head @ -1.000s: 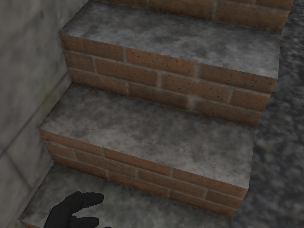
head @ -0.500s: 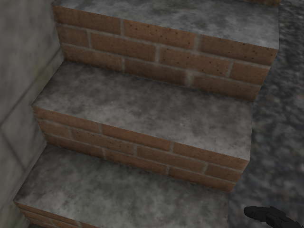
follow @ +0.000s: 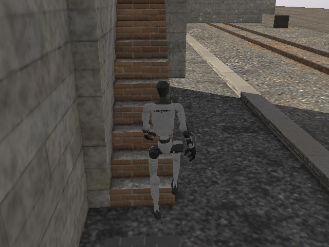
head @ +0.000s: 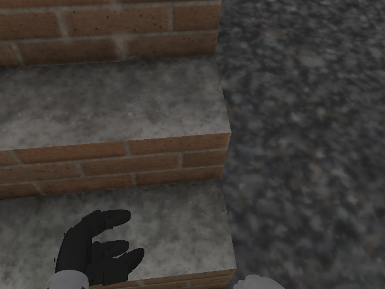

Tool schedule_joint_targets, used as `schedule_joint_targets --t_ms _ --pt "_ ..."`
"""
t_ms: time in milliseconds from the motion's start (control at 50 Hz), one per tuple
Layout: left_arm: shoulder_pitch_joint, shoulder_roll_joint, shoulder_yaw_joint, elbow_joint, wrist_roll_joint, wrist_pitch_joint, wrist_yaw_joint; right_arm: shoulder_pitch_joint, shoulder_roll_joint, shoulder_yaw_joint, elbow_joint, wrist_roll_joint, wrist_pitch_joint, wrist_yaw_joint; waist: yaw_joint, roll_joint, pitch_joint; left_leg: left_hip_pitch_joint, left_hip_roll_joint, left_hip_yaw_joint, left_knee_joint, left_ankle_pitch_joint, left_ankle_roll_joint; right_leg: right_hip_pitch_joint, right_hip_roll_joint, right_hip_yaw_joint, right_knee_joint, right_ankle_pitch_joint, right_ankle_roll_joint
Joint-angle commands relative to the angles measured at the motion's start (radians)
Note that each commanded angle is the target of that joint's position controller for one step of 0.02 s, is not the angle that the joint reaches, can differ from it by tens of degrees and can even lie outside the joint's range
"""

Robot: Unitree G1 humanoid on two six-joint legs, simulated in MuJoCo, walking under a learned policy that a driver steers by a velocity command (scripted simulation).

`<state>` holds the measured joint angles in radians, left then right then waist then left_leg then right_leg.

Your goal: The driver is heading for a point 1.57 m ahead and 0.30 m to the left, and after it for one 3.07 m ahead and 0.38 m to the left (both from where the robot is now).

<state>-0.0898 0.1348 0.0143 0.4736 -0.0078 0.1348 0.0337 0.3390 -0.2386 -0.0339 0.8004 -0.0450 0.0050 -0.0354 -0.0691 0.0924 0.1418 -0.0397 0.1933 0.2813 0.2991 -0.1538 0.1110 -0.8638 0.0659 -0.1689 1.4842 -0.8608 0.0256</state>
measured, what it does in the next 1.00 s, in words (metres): steps to the left, turning left: left foot 0.21 m lower, then right foot 0.21 m higher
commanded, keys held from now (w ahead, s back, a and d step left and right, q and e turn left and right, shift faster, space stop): w+e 0.06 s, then w+q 0.94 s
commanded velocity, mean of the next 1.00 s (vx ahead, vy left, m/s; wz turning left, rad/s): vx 0.24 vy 0.05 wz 0.25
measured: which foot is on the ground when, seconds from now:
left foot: down 0.00-0.04, up 0.06-0.42, down 0.44-0.66, up 0.68-1.00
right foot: down 0.00-0.30, up 0.32-0.56, down 0.58-0.94, up 0.96-1.00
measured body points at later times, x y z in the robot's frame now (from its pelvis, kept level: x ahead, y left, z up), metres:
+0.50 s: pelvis -0.02 +0.05 -0.04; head +0.02 +0.08 +0.40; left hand +0.38 +0.16 +0.04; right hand -0.23 -0.13 -0.13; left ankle -0.20 +0.09 -0.78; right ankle -0.04 -0.06 -0.49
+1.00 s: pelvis +0.10 +0.16 +0.12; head +0.11 +0.19 +0.57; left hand +0.30 +0.45 +0.05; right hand +0.23 -0.17 +0.06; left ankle +0.15 +0.25 -0.54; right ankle +0.00 -0.01 -0.47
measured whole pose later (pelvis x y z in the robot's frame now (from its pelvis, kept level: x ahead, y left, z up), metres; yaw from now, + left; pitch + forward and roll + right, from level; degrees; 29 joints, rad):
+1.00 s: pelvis +0.10 +0.16 +0.12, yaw +15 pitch +0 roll -3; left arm -0.02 0.30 0.10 0.73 0.07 -0.03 -0.01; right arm 0.32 -0.40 -0.12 0.63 -0.05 0.02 -0.11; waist -0.17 0.00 0.03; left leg -0.65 -0.03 -0.03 1.10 -0.40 0.08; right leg -0.36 -0.04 -0.07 1.36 -0.54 -0.03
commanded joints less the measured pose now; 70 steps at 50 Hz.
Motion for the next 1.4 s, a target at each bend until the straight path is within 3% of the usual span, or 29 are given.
schedule_joint_targets --t_ms 20,80,120,180,260,340,400,480,500,540,560,620,660,680,700,720,740,800,860,900,940,980,1000,1040,1060,1120,1220,1300,1400 --pt "0.205 0.08 0.039 -0.024 -0.024 -0.013 0.012 0.035 -0.182 -0.024 -0.092 -0.007 -0.017 0.046 0.142 0.071 -0.447 -0.118 -0.079 0.03 0.362 0.905 0.082 0.704 0.121 -0.051 -0.504 0.555 -0.047" --pt "0.269 0.172 0.086 0.026 0.043 -0.024 0.061 -0.075 -0.044 0.022 -0.278 -0.003 -0.03 0.103 0.171 -0.233 -0.528 -0.62 -0.196 -0.151 1.268 -0.44 -0.045 0.915 -0.118 0.42 -0.826 0.94 -0.181" --pt "0.047 0.147 0.093 -0.048 0.067 -0.072 0.075 -0.12 -0.051 0.025 -0.371 0.04 0.011 0.052 0.046 -0.174 -0.232 -0.521 -0.096 -0.512 1.529 -0.643 -0.059 0.251 -0.311 0.585 -0.797 0.826 -0.109" --pt "-0.004 0.163 0.083 -0.003 0.105 -0.164 0.048 0.128 -0.09 -0.007 -0.282 0.033 0.056 -0.004 -0.118 -0.055 -0.161 -0.36 -0.185 -0.461 1.382 -0.406 -0.088 0.11 -0.323 0.441 -0.929 0.729 -0.055" --pt "-0.226 0.197 0.077 -0.008 0.042 -0.197 -0.023 0.324 -0.088 -0.034 -0.198 0.027 0.103 -0.008 -0.292 -0.034 -0.099 -0.184 -0.164 -0.344 0.974 -0.242 -0.049 0.09 -0.254 0.185 -0.874 0.79 0.002" --pt "-0.293 0.097 0.016 -0.057 0.041 -0.128 -0.099 0.351 0.081 0.027 -0.111 -0.003 0.017 0.028 -0.243 0.178 0.087 -0.287 -0.176 -0.442 0.005 0.319 -0.044 0.222 0.037 -0.028 -0.182 0.262 0.06" --pt "-0.051 0.024 0.018 -0.019 0.072 -0.084 -0.07 0.319 0.078 0.036 0.016 -0.031 -0.038 0.051 -0.04 -0.083 -0.064 0.14 -0.101 -0.415 -0.171 0.512 -0.141 -0.012 0.051 -0.006 0.353 0.236 -0.028" --pt "-0.481 -0.125 -0.068 -0.224 0.091 -0.173 -0.023 0.83 -0.008 -0.01 0.276 -0.011 -0.105 0.003 -0.206 0.196 -0.031 0.637 -0.041 -0.72 0.304 1.834 -0.089 -0.897 0.007 -0.05 0.672 -0.012 -0.019" --pt "-0.518 -0.181 -0.086 -0.217 0.083 -0.183 -0.015 0.771 0.044 0.002 0.268 -0.023 -0.096 -0.024 -0.186 0.051 -0.106 0.663 -0.021 -0.797 0.319 1.732 -0.015 -0.989 -0.014 -0.013 0.817 0.014 -0.021" --pt "-0.486 -0.12 -0.061 -0.296 0.059 -0.194 -0.043 0.374 -0.096 -0.064 0.107 -0.008 -0.117 -0.089 -0.013 0.073 -0.164 0.457 0.26 -1.395 0.044 1.117 0.098 -0.829 -0.19 0.323 0.537 0.307 -0.021" --pt "-0.519 0.08 0.003 -0.242 0.054 -0.177 -0.031 0.303 -0.063 -0.06 0.14 -0.003 -0.113 -0.095 0.016 -0.25 -0.136 0.494 0.312 -1.267 0.092 1.156 0.115 -0.82 -0.191 0.367 0.524 0.419 -0.019" --pt "-0.649 -0.005 -0.031 -0.268 0.046 -0.162 -0.015 0.646 0.081 -0.051 0.271 0.032 -0.069 -0.061 -0.171 -0.239 -0.126 0.485 -0.076 -0.74 0.116 1.669 0.018 -0.545 -0.009 0.008 0.144 0.099 -0.09" --pt "-0.305 -0.01 -0.016 -0.229 -0.014 -0.206 -0.015 0.392 0.074 -0.071 0.213 0.017 -0.041 -0.017 0.08 -0.059 -0.385 -0.089 -0.284 -0.689 0.487 1.835 -0.116 0.521 0.008 0.278 -0.493 0.219 -0.198" --pt "0.01 0.086 0.035 -0.141 -0.064 -0.208 -0.013 0.282 -0.028 -0.099 0.146 0.035 -0.051 0.002 0.213 -0.037 -0.626 -0.228 -0.275 -0.732 0.776 1.431 -0.182 0.975 -0.131 0.516 -0.7 0.426 -0.225" --pt "0.108 0.107 0.046 -0.037 -0.092 -0.19 -0.006 0.174 -0.066 -0.117 0.121 0.064 -0.043 0.032 0.278 -0.351 -0.636 -0.614 -0.405 -0.574 1.182 0.209 -0.214 1.325 -0.235 0.581 -0.927 0.839 -0.256" --pt "-0.004 0.1 0.047 -0.031 -0.029 -0.196 0.014 0.241 -0.168 -0.142 0.051 0.065 -0.038 0.014 0.129 -0.484 -0.734 -0.866 -0.341 -0.453 1.562 -0.492 -0.251 1.386 -0.476 0.765 -0.807 1.273 -0.348" --pt "0.025 -0.008 0.038 0.011 0.007 -0.185 0.048 0.134 -0.213 -0.168 -0.004 0.03 -0.045 0.0 0.082 -0.3 -0.552 -0.854 -0.187 -0.508 1.528 -0.504 -0.217 1.082 -0.415 0.692 -0.756 1.211 -0.259" --pt "-0.149 0.01 0.043 0.115 0.105 -0.202 0.085 0.219 0.015 -0.106 0.022 -0.007 0.021 0.011 -0.197 0.097 -0.217 -0.624 -0.148 -0.473 1.536 -0.472 -0.03 0.424 -0.399 0.511 -0.754 0.683 -0.12" --pt "0.101 0.065 0.066 0.256 0.123 -0.239 -0.006 -0.054 0.159 -0.036 -0.087 0.018 0.037 -0.019 -0.057 -0.03 -0.088 -1.034 -0.282 -0.322 1.579 -0.502 -0.004 0.711 -0.244 0.26 -0.983 0.683 -0.073" --pt "0.014 0.116 0.076 0.273 0.136 -0.236 -0.02 -0.04 0.04 -0.041 -0.148 0.023 0.045 -0.028 -0.165 -0.155 -0.046 -0.908 -0.281 -0.273 1.419 -0.509 -0.029 0.621 -0.222 0.129 -1.09 0.744 -0.039" --pt "-0.455 0.219 0.089 0.056 0.138 -0.194 -0.003 0.666 -0.214 -0.131 0.002 0.037 0.057 -0.071 -0.551 -0.063 -0.228 0.016 -0.264 -0.203 0.573 -0.201 -0.064 0.238 -0.025 -0.073 -0.559 1.033 -0.099" --pt "-0.411 -0.047 -0.014 0.035 0.042 -0.215 -0.067 0.641 -0.119 -0.089 0.052 0.004 0.081 -0.092 -0.405 0.141 -0.331 0.116 -0.218 -0.229 0.495 0.184 0.001 0.08 0.025 -0.009 0.333 0.334 -0.112" --pt "-0.288 -0.14 -0.053 -0.028 0.036 -0.233 -0.128 0.407 -0.051 -0.034 0.01 -0.078 0.053 -0.095 -0.208 0.195 -0.237 -0.076 -0.337 -0.382 0.514 -0.043 -0.023 0.007 0.053 0.144 0.661 0.448 -0.073" --pt "0.111 -0.18 -0.072 -0.041 0.068 -0.227 -0.119 0.002 0.01 0.039 -0.122 -0.013 0.006 -0.04 0.163 -0.13 -0.125 -0.277 -0.209 -0.756 0.336 0.503 -0.032 -0.101 -0.004 0.263 0.815 0.693 -0.013" --pt "0.255 -0.026 -0.046 -0.03 0.121 -0.215 -0.143 -0.113 -0.11 -0.008 -0.179 0.027 -0.016 -0.07 0.2 -0.063 -0.142 -0.339 -0.025 -1.244 0.056 0.425 0.028 -0.133 0.022 0.25 0.824 0.656 0.047" --pt "-0.046 0.13 0.01 -0.065 0.085 -0.137 -0.07 -0.114 -0.2 -0.054 -0.109 -0.002 -0.074 -0.115 0.046 -0.344 -0.078 -0.388 -0.041 -1.213 0.111 0.076 0.076 -0.145 -0.056 0.356 0.57 0.616 0.054" --pt "0.044 0.11 0.018 -0.042 0.099 -0.039 -0.004 0.02 -0.128 -0.057 -0.068 -0.016 -0.095 -0.109 0.008 0.003 -0.222 -0.055 -0.027 -0.766 0.195 0.597 0.11 -0.229 -0.025 0.159 0.88 0.56 0.024" --pt "-0.031 -0.031 -0.035 -0.044 0.099 -0.017 -0.017 0.172 -0.05 -0.03 -0.01 -0.022 -0.077 -0.097 -0.06 -0.035 -0.171 0.145 -0.025 -0.601 0.214 0.544 0.092 -0.548 -0.006 0.141 1.069 0.401 0.005" --pt "-0.079 0.022 -0.043 -0.131 0.111 0.011 -0.034 0.133 -0.105 -0.031 -0.016 -0.007 -0.102 -0.104 -0.015 0.0 -0.145 0.118 0.055 -0.539 0.011 0.738 0.085 -0.495 -0.028 0.136 0.921 0.369 0.014"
